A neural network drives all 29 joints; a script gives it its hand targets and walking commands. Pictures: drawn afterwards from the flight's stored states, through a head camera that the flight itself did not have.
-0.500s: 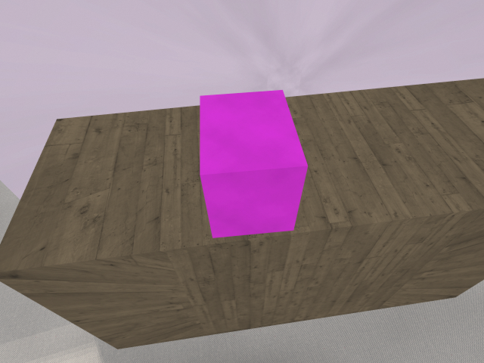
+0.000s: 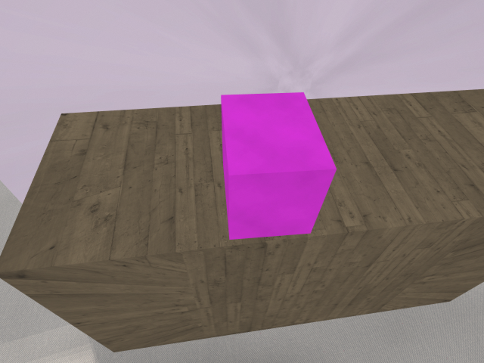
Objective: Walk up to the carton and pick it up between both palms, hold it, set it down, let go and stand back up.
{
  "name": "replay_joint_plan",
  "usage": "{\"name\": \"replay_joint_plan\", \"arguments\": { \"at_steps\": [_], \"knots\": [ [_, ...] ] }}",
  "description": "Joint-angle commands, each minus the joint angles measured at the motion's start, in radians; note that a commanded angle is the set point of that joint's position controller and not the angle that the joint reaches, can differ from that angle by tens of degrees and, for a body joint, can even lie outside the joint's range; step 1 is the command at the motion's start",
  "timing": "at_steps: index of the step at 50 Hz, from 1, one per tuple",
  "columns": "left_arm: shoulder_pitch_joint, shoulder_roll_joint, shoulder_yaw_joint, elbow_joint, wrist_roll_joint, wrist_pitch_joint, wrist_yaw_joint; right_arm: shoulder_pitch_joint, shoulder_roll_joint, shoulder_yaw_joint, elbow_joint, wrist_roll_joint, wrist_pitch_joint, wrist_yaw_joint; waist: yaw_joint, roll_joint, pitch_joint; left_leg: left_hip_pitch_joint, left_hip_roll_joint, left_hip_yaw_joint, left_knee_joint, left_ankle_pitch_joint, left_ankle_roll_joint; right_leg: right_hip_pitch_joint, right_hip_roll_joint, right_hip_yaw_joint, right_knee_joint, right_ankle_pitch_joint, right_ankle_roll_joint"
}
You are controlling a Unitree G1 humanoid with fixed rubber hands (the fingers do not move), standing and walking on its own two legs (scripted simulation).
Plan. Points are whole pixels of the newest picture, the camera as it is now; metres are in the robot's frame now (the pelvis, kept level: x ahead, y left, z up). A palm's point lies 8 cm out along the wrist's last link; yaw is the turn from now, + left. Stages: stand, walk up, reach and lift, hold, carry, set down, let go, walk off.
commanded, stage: walk up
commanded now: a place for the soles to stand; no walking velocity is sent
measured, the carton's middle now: (266, 165) +0.47 -0.04 +0.05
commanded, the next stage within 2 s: none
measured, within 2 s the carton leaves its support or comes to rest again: neither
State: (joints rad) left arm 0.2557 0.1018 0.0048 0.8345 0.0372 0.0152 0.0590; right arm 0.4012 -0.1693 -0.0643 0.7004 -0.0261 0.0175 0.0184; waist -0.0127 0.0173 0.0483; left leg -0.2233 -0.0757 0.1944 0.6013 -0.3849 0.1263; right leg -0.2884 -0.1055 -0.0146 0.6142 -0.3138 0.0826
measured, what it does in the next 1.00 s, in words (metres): steps on the spot: right foot, then left foot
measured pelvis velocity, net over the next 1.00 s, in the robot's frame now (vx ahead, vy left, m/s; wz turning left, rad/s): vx -0.02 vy -0.05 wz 0.07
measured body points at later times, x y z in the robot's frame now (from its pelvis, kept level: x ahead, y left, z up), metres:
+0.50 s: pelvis -0.01 +0.04 -0.01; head +0.00 +0.07 +0.44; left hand +0.11 +0.27 -0.16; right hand +0.04 -0.19 -0.13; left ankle +0.02 +0.18 -0.72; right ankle +0.04 -0.09 -0.70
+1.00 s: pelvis -0.02 -0.05 +0.01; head +0.00 -0.05 +0.45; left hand +0.08 +0.15 -0.12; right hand +0.08 -0.28 -0.13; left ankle -0.03 +0.06 -0.67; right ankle +0.00 -0.15 -0.72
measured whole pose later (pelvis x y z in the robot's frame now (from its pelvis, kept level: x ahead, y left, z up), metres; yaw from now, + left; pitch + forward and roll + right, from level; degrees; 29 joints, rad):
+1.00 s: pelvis -0.02 -0.05 +0.01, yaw +4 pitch +0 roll -1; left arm 0.24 0.07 0.01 0.70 0.03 0.00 0.01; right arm 0.30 -0.18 -0.05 0.74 -0.04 0.03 -0.04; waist 0.01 0.03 0.03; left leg -0.50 0.00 -0.02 1.05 -0.54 -0.05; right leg -0.30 0.00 -0.12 0.59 -0.30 -0.04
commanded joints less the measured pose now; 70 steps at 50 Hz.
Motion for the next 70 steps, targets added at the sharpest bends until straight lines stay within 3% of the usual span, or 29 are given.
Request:
{"name": "replay_joint_plan", "arguments": {
  "at_steps": [1, 7, 9, 11, 12, 13, 15, 18, 20, 21, 22, 23, 24, 25, 30, 35, 37, 39, 40, 41, 42, 44, 46, 49, 54, 56, 58, 60, 70],
  "knots": [
    [-0.075, 0.053, 0.008, -0.087, 0.004, -0.005, -0.008, 0.149, -0.117, -0.041, -0.088, 0.002, -0.033, -0.024, -0.049, 0.094, 0.047, 0.125, 0.356, -0.437, -0.362, 0.371, -0.152, -0.25, 0.062, -0.014, 0.183, -0.202, -0.048],
    [-0.004, 0.026, 0.012, -0.025, 0.001, -0.006, -0.008, 0.114, -0.077, -0.031, -0.095, -0.005, -0.03, -0.068, -0.002, 0.068, -0.002, 0.189, 0.288, -0.286, -0.324, 0.741, -0.28, -0.168, 0.081, -0.063, 0.103, -0.087, -0.08],
    [0.073, 0.026, 0.026, 0.0, 0.006, -0.01, -0.004, 0.073, -0.114, -0.041, -0.106, -0.002, -0.019, -0.079, 0.039, 0.125, -0.016, 0.153, 0.24, -0.184, -0.278, 0.965, -0.397, -0.05, 0.092, -0.132, -0.051, -0.018, -0.108],
    [0.271, 0.103, 0.08, 0.043, 0.021, -0.031, 0.008, -0.019, -0.123, -0.037, -0.104, 0.009, -0.006, -0.085, 0.184, 0.0, -0.047, -0.127, 0.094, -0.067, 0.153, 0.902, -0.538, 0.325, -0.02, -0.06, -0.359, 0.298, -0.282],
    [0.225, 0.138, 0.082, 0.019, 0.006, -0.047, 0.019, 0.024, -0.058, -0.016, -0.095, 0.017, -0.004, -0.072, 0.152, -0.329, -0.115, -0.339, 0.066, -0.189, 0.569, 0.015, -0.408, 0.369, -0.327, 0.356, -0.32, 0.337, -0.411],
    [0.05, 0.094, 0.058, -0.032, 0.0, -0.042, 0.037, 0.113, -0.058, -0.025, -0.072, -0.008, 0.006, -0.066, 0.042, -0.185, -0.15, -0.204, 0.106, -0.337, 0.672, -0.333, -0.295, 0.164, -0.362, 0.369, -0.369, 0.169, -0.439],
    [-0.217, 0.118, 0.056, -0.124, -0.004, -0.044, 0.044, 0.143, -0.047, -0.024, -0.056, -0.011, 0.017, -0.058, -0.082, -0.149, -0.089, -0.121, 0.157, -0.394, 0.607, -0.32, -0.226, -0.068, -0.294, 0.169, -0.328, -0.013, -0.351],
    [-0.169, 0.143, 0.036, -0.097, 0.002, -0.016, -0.003, 0.092, 0.002, 0.016, -0.018, 0.007, -0.017, -0.049, -0.019, -0.197, -0.001, -0.172, 0.123, -0.182, 0.129, -0.141, -0.22, 0.008, -0.085, -0.094, -0.228, 0.05, -0.255],
    [-0.145, 0.183, 0.049, -0.086, -0.007, 0.026, -0.03, 0.15, -0.029, 0.007, -0.01, 0.003, -0.044, -0.056, -0.026, -0.053, -0.003, -0.088, 0.102, -0.118, -0.174, 0.185, -0.237, -0.015, -0.03, -0.139, 0.009, 0.122, -0.232],
    [-0.119, 0.166, 0.045, -0.085, -0.01, 0.043, -0.049, 0.142, -0.094, -0.017, -0.026, -0.012, -0.055, -0.063, -0.012, 0.048, 0.001, -0.026, 0.127, -0.191, -0.139, 0.325, -0.225, -0.124, 0.004, -0.157, 0.099, 0.052, -0.178],
    [-0.111, 0.132, 0.028, -0.096, -0.016, 0.052, -0.065, 0.12, -0.176, -0.043, -0.068, -0.029, -0.053, -0.071, -0.013, 0.241, -0.007, -0.004, 0.268, -0.423, -0.144, 0.351, -0.163, -0.282, 0.043, -0.172, 0.227, -0.187, -0.114],
    [-0.194, 0.149, 0.044, -0.135, -0.01, 0.077, -0.066, 0.127, -0.242, -0.072, -0.091, -0.02, -0.05, -0.082, -0.074, 0.3, 0.05, -0.243, 0.477, -0.769, -0.37, 0.143, -0.02, -0.283, 0.116, -0.05, 0.438, -0.381, -0.101],
    [-0.218, 0.166, 0.053, -0.156, 0.002, 0.09, -0.061, 0.075, -0.216, -0.065, -0.101, -0.013, -0.046, -0.093, -0.047, 0.202, 0.105, -0.305, 0.508, -0.842, -0.41, -0.1, 0.065, -0.274, 0.072, 0.024, 0.59, -0.313, -0.091],
    [-0.247, 0.161, 0.051, -0.167, -0.005, 0.089, -0.063, 0.016, -0.17, -0.045, -0.109, -0.001, -0.048, -0.109, -0.037, 0.091, 0.106, -0.211, 0.473, -0.754, -0.359, -0.036, 0.071, -0.343, 0.065, 0.05, 0.646, -0.253, -0.084],
    [-0.215, 0.156, 0.047, -0.178, 0.01, 0.088, -0.072, 0.009, -0.142, -0.054, -0.117, -0.026, -0.069, -0.127, -0.036, 0.134, -0.082, 0.014, 0.408, -0.561, -0.211, 0.234, 0.043, -0.422, 0.043, 0.064, 0.696, -0.183, -0.042],
    [-0.227, 0.114, 0.03, -0.22, 0.0, 0.07, -0.083, -0.029, -0.162, -0.062, -0.121, -0.029, -0.077, -0.109, -0.051, 0.175, -0.136, 0.029, 0.374, -0.454, -0.157, 0.29, 0.022, -0.278, 0.026, 0.022, 0.314, -0.236, -0.058],
    [-0.125, 0.089, 0.035, -0.206, -0.005, 0.054, -0.086, -0.087, -0.167, -0.058, -0.132, -0.022, -0.063, -0.092, -0.007, 0.181, -0.165, -0.055, 0.337, -0.398, -0.08, 0.307, -0.011, -0.069, 0.071, -0.036, 0.061, -0.121, -0.081],
    [0.011, 0.131, 0.063, -0.176, -0.008, 0.022, -0.083, -0.083, -0.102, -0.022, -0.107, -0.011, -0.038, -0.064, 0.042, -0.002, -0.164, -0.244, 0.207, -0.304, 0.117, 0.155, -0.087, 0.193, 0.083, -0.017, -0.195, 0.089, -0.097],
    [0.033, 0.215, 0.083, -0.187, -0.005, 0.006, -0.08, -0.077, -0.011, 0.014, -0.12, -0.011, -0.033, -0.053, 0.049, -0.275, -0.118, -0.407, 0.115, -0.219, 0.27, -0.148, -0.157, 0.201, -0.128, 0.239, -0.266, 0.02, -0.128],
    [-0.026, 0.284, 0.097, -0.23, -0.012, 0.001, -0.073, -0.124, -0.025, 0.012, -0.15, -0.009, -0.019, -0.069, 0.053, -0.356, -0.106, -0.411, 0.055, -0.223, 0.408, -0.327, -0.177, 0.029, -0.255, 0.453, -0.351, -0.054, -0.262],
    [-0.077, 0.247, 0.092, -0.242, -0.011, -0.002, -0.068, -0.173, -0.06, 0.003, -0.15, -0.014, -0.011, -0.083, 0.06, -0.255, -0.071, -0.377, 0.086, -0.272, 0.503, -0.303, -0.169, -0.037, -0.275, 0.462, -0.368, -0.111, -0.325],
    [-0.094, 0.177, 0.062, -0.255, -0.004, -0.012, -0.052, -0.12, -0.052, 0.008, -0.081, -0.006, -0.015, -0.075, 0.014, -0.125, -0.036, -0.422, 0.089, -0.282, 0.543, -0.229, -0.174, 0.066, -0.208, 0.291, -0.29, 0.1, -0.301],
    [-0.065, 0.156, 0.058, -0.24, 0.0, -0.029, -0.042, -0.077, -0.056, 0.01, -0.055, -0.011, -0.017, -0.065, 0.016, -0.16, -0.08, -0.402, 0.107, -0.273, 0.508, -0.181, -0.175, 0.131, -0.2, 0.254, -0.258, 0.235, -0.309],
    [-0.005, 0.124, 0.053, -0.22, 0.0, -0.055, -0.035, -0.126, -0.054, 0.006, -0.06, -0.021, -0.014, -0.043, 0.041, -0.065, -0.08, -0.384, 0.118, -0.25, 0.396, -0.132, -0.177, 0.169, -0.224, 0.244, -0.278, 0.191, -0.31],
    [0.021, 0.144, 0.054, -0.196, -0.004, -0.067, -0.027, -0.144, -0.012, 0.014, -0.074, -0.016, -0.012, -0.024, 0.04, -0.106, -0.071, -0.218, 0.102, -0.202, 0.087, -0.099, -0.131, 0.139, -0.232, 0.214, -0.27, 0.177, -0.28],
    [-0.041, 0.15, 0.052, -0.185, -0.017, -0.06, -0.035, -0.074, 0.012, 0.019, -0.059, -0.012, -0.028, -0.023, -0.024, -0.076, -0.046, -0.019, 0.108, -0.203, -0.202, 0.16, -0.102, 0.012, -0.182, 0.138, -0.211, 0.27, -0.216],
    [0.023, 0.08, 0.023, -0.165, -0.042, -0.064, -0.055, -0.052, -0.068, 0.0, -0.047, -0.016, -0.05, -0.025, 0.0, 0.054, -0.112, 0.145, 0.215, -0.382, -0.22, 0.284, -0.042, -0.082, -0.073, 0.023, -0.153, 0.183, -0.111],
    [0.036, 0.073, 0.021, -0.149, -0.024, -0.058, -0.052, -0.113, -0.065, 0.003, -0.038, 0.003, -0.053, -0.011, 0.035, 0.027, -0.069, -0.084, 0.225, -0.402, -0.244, 0.113, -0.014, 0.12, 0.008, -0.027, -0.207, 0.023, -0.1],
    [0.076, 0.109, 0.033, -0.075, -0.021, -0.059, -0.049, -0.086, -0.03, 0.021, 0.021, 0.005, -0.059, -0.018, 0.025, -0.041, -0.028, 0.003, 0.152, -0.301, -0.238, 0.242, -0.052, 0.116, -0.036, -0.009, -0.261, 0.123, -0.103]
  ]
}}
